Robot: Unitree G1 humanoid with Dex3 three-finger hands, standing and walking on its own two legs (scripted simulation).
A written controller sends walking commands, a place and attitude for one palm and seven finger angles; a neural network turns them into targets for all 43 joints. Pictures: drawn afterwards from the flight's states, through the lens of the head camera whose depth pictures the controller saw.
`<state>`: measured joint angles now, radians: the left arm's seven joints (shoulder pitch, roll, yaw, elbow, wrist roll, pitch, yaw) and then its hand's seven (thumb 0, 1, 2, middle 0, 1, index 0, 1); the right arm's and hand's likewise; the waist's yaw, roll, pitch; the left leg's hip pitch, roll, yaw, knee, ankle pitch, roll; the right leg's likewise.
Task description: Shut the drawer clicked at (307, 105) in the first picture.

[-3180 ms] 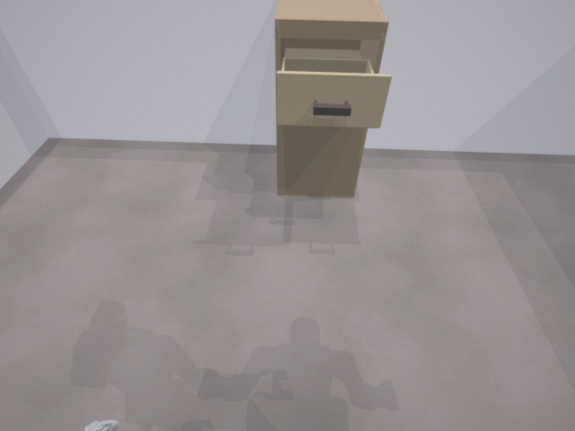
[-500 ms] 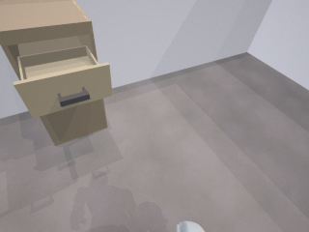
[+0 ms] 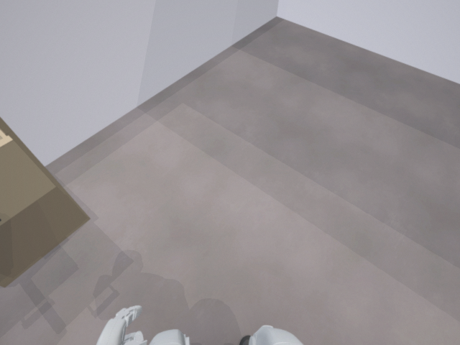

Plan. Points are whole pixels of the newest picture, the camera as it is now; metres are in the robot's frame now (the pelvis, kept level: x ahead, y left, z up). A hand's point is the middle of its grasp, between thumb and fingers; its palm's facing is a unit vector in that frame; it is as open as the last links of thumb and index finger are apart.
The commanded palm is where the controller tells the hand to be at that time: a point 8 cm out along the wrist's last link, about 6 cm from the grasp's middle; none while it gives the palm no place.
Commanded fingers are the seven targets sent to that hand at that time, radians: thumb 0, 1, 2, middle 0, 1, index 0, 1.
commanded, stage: walk to a spot facing it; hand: left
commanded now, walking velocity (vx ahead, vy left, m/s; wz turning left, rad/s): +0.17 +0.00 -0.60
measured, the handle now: out of the picture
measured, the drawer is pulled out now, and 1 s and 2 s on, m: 0.30 0.30 0.30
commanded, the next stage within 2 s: turn to face it in 0.78 s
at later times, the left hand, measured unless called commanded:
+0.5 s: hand out of the picture +0.11 +0.26 -0.16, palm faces -0.16 -0.97 -0.20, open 7.4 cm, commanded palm none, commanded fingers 0.00 0.90 0.90 -0.20 -0.30 -0.20 -0.30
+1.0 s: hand (191, 276) +0.26 +0.09 -0.12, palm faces -0.54 -0.79 -0.30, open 7.4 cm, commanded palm none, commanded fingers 0.00 0.90 0.90 -0.20 -0.30 -0.20 -0.30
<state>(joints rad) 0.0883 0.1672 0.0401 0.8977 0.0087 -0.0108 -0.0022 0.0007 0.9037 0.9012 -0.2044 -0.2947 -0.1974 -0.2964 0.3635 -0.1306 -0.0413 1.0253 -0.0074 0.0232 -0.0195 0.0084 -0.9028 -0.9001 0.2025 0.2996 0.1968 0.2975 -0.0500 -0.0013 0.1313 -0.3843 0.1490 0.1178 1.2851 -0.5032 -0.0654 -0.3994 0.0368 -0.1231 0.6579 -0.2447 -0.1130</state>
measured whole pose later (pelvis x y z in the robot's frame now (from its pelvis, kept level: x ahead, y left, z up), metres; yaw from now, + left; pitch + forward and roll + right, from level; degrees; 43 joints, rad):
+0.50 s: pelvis +0.04 +0.06 +0.02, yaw -17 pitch +0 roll +0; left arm 0.31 0.26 0.10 0.95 0.03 0.07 -0.02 0.01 0.90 0.90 -0.20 -0.29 -0.20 -0.30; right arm 0.15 -0.17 -0.02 0.86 -0.02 0.02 -0.03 0.00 -0.90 -0.90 0.20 0.30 0.20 0.30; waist 0.07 -0.07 0.03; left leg -0.19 0.04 0.09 0.49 -0.29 0.01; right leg -0.53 0.05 0.04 1.03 -0.39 0.04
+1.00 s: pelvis +0.04 -0.01 +0.02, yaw -34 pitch +0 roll +1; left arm 0.12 0.20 0.05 0.89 0.02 0.01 0.02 0.00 0.90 0.90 -0.20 -0.29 -0.20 -0.30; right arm 0.28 -0.25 -0.07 0.98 -0.02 0.06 -0.02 0.01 -0.91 -0.90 0.20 0.30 0.19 0.30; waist -0.04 0.04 0.08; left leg -0.47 0.12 0.05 1.15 -0.43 -0.07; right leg -0.27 0.00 -0.06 0.56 -0.28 -0.05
